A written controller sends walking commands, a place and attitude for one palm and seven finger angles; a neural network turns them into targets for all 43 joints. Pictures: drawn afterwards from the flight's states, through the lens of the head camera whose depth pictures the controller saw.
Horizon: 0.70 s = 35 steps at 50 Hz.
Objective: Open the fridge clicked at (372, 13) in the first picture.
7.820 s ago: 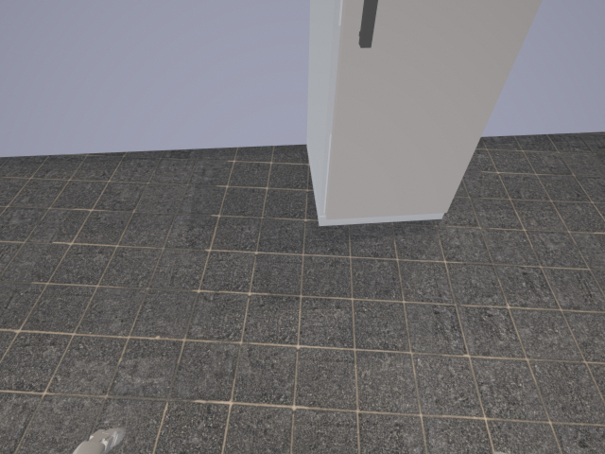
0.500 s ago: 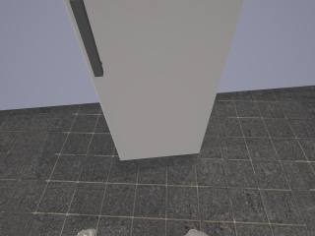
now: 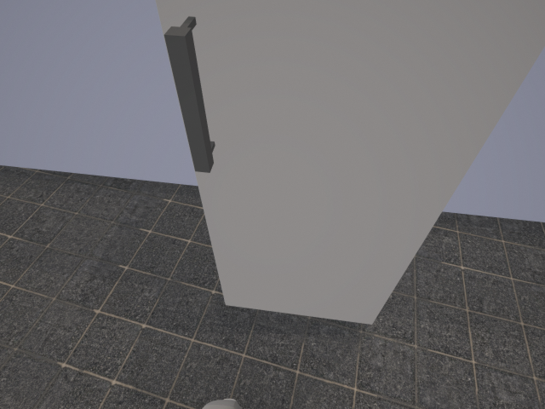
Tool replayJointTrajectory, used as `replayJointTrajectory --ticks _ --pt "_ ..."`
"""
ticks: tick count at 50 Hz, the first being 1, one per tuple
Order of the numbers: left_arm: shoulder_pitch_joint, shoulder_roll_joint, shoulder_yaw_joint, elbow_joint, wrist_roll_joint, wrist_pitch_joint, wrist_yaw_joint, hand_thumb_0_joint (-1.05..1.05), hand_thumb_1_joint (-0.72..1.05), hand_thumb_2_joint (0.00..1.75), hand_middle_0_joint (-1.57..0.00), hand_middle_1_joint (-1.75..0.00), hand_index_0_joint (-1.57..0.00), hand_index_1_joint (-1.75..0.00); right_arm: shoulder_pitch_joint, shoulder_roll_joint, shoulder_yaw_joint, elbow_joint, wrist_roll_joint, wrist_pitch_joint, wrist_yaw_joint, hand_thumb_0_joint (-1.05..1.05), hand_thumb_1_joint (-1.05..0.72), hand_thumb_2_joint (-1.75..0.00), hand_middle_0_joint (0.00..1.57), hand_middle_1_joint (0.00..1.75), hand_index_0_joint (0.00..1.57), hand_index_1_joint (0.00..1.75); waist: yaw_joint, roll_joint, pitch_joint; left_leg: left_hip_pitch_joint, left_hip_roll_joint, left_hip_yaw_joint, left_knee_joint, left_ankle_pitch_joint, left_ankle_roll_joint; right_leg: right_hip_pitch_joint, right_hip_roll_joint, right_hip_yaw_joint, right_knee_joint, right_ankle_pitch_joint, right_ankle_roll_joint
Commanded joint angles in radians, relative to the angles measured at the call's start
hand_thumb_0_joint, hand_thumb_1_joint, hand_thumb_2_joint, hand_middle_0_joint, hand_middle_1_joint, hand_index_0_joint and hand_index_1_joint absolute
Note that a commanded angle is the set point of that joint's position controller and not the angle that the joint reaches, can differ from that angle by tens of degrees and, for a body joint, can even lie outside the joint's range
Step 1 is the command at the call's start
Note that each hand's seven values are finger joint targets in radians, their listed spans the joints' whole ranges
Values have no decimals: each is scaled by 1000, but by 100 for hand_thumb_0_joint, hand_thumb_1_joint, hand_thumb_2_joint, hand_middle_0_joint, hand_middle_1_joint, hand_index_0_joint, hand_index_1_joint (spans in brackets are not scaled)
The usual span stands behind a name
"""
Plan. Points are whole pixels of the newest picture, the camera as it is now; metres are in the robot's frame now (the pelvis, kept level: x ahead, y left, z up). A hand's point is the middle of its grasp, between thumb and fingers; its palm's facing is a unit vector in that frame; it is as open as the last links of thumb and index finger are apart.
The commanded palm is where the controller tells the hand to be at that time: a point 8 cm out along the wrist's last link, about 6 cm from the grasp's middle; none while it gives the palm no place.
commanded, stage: come to a stop and stand still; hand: left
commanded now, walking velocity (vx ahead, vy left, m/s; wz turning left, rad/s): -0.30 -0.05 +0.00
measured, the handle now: (198, 102) +0.51 +0.19 +0.18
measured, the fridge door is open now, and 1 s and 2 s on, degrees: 0 0 0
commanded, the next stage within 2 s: none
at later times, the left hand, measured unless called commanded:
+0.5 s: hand out of the picture +0.03 +0.18 -0.17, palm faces +0.04 -0.96 -0.28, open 7.3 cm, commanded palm none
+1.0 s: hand out of the picture -0.09 +0.16 -0.18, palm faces +0.05 -0.98 -0.20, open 7.3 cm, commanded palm none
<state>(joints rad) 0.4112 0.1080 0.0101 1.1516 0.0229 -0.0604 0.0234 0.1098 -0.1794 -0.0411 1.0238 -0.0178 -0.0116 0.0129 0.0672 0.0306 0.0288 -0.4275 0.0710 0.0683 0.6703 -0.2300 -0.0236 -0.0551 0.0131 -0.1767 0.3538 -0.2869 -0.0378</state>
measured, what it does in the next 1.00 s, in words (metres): steps on the spot: left foot, then right foot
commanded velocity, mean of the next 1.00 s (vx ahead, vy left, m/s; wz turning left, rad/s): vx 0.00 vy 0.02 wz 0.00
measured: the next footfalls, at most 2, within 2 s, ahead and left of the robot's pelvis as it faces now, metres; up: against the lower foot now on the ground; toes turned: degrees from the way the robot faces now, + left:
left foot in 0.04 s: +0.12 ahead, +0.11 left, +0.00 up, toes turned +5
right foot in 0.48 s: +0.00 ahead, -0.14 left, +0.00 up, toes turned -4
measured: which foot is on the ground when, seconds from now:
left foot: up 0.00-0.02, down 0.04-0.50, up 0.52-0.98, down 1.00-1.00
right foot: down 0.00-0.06, up 0.08-0.46, down 0.48-1.00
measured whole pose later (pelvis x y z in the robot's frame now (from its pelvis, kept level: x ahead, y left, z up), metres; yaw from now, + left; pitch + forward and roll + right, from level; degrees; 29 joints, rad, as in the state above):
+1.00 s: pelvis -0.04 +0.00 -0.01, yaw -1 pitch +1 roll -1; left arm 0.38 0.10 0.00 1.10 0.03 -0.02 0.05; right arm 0.26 -0.20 -0.03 1.00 -0.01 0.01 0.00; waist 0.03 0.05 0.03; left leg -0.24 0.03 0.02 0.56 -0.34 -0.02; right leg -0.26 -0.05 -0.08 0.50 -0.25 0.02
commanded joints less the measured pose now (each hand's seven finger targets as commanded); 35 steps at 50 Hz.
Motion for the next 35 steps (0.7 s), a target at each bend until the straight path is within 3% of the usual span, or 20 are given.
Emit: replayJointTrajectory --ticks 1,2,3,4,5,8,11,13,17,20,22,23,24,25,26,27,29,30,32,35 --pt "24 130 15 -26 -7 4 20 0 90 90 -20 -30 -20 -30 114 -23 13 6 0 -27 -26 0 -90 -90 20 30 20 30 -75 -118 -42 267 -23 12 -250 349 13 -41 -201 117 149 775 -18" --pt "42 106 5 -29 -14 11 24 0 90 90 -20 -30 -20 -30 168 -78 4 19 0 -33 -36 0 -90 -90 20 30 20 30 -88 -31 -122 471 84 -57 -184 748 51 -165 -156 101 233 583 24" --pt "76 78 -4 -27 -22 15 32 0 90 90 -20 -30 -20 -30 214 -122 -3 32 9 -30 -46 0 -90 -90 20 30 20 30 -92 55 -196 615 224 -160 -127 1098 134 -259 -116 82 264 225 62" --pt "89 80 -4 -27 -17 29 37 0 90 90 -20 -30 -20 -30 220 -141 -12 37 18 -22 -49 0 -90 -90 20 30 20 30 -92 106 -174 595 300 -176 -175 1241 193 -268 -89 101 356 -181 71" --pt "90 96 4 -26 -18 44 36 0 90 90 -20 -30 -20 -30 175 -137 -4 33 22 -17 -63 0 -90 -90 20 30 20 30 -77 151 -151 530 315 -198 -227 1272 228 -275 -89 139 441 -317 85" --pt "31 108 26 -44 -8 78 35 0 90 90 -20 -30 -20 -30 92 -121 -14 13 15 6 -75 0 -90 -90 20 30 20 30 -69 96 -54 350 288 -176 -292 960 231 -288 -99 179 570 -284 81" --pt "21 104 47 -71 -4 99 24 0 90 90 -20 -30 -20 -30 60 -133 -33 -13 9 16 -71 0 -90 -90 20 30 20 30 -60 34 -89 294 283 -173 -315 706 234 -318 -80 175 676 -224 86" --pt "13 95 59 -93 1 112 19 0 90 90 -20 -30 -20 -30 49 -123 -47 -31 4 19 -66 0 -90 -90 20 30 20 30 -56 51 -103 230 276 -164 -350 467 223 -331 -75 181 733 -184 86" --pt "-24 89 64 -133 3 118 6 0 90 90 -20 -30 -20 -30 21 -129 -51 -52 -8 23 -49 0 -90 -90 20 30 20 30 -54 146 -75 128 241 -174 -429 20 191 -293 -77 152 613 -158 77" --pt "-28 82 52 -134 1 100 0 0 90 90 -20 -30 -20 -30 30 -136 -53 -46 -18 28 -38 0 -90 -90 20 30 20 30 -60 184 -64 89 215 -206 -456 -217 160 -188 -62 110 388 -175 57" --pt "60 85 49 -96 0 88 0 0 90 90 -20 -30 -20 -30 28 -136 -54 -38 -16 36 -32 0 -90 -90 20 30 20 30 -18 141 -52 -6 155 -158 -437 -351 103 -23 -31 61 181 -73 51" --pt "107 112 51 -79 7 82 1 0 90 90 -20 -30 -20 -30 37 -110 -49 -36 -10 42 -29 0 -90 -90 20 30 20 30 -2 59 -21 -78 89 -103 -369 -394 61 36 -44 74 71 -62 51" --pt "78 174 51 -95 17 62 5 0 90 90 -20 -30 -20 -30 68 -35 -32 -41 7 50 -25 0 -90 -90 20 30 20 30 -16 -163 16 -105 0 -36 -147 -325 4 -43 -210 322 -160 -314 4" --pt "-12 241 52 -135 13 67 8 0 90 90 -20 -30 -20 -30 29 -7 -25 -74 4 54 -19 0 -90 -90 20 30 20 30 -21 -320 131 -127 -40 -11 -5 -268 -16 -255 -376 540 -318 -560 -64" --pt "-101 264 53 -174 10 72 12 0 90 90 -20 -30 -20 -30 25 -59 -35 -81 -4 58 -14 0 -90 -90 20 30 20 30 -40 -232 167 -56 -22 -62 101 -224 -5 -417 -416 553 -358 -595 -91" --pt "-158 254 59 -188 4 57 16 0 90 90 -20 -30 -20 -30 61 -65 -39 -55 -10 67 -9 0 -90 -90 20 30 20 30 -59 -271 174 -33 -17 -92 165 -156 1 -471 -379 544 -367 -581 -66" --pt "-194 226 55 -188 -3 49 17 0 90 90 -20 -30 -20 -30 157 -73 -42 -7 -12 66 -4 0 -90 -90 20 30 20 30 -93 -179 158 -30 -25 -82 246 -60 -1 -392 -318 417 -308 -353 -43" --pt "-178 211 51 -184 -3 43 12 0 90 90 -20 -30 -20 -30 196 -60 -37 6 -11 57 -1 0 -90 -90 20 30 20 30 -96 -166 145 -44 -28 -61 251 -35 -7 -330 -289 352 -258 -239 -34" --pt "-106 199 53 -167 -5 34 10 0 90 90 -20 -30 -20 -30 215 -64 -35 10 -11 45 -1 0 -90 -90 20 30 20 30 -63 -154 85 -92 -36 -49 262 -12 -21 -171 -278 309 -200 -88 -36" --pt "-9 193 58 -136 -5 32 16 0 90 90 -20 -30 -20 -30 177 -74 -33 -13 -12 39 -5 0 -90 -90 20 30 20 30 -14 -141 36 -151 -24 -58 266 -43 -36 -23 -321 337 -159 18 -72"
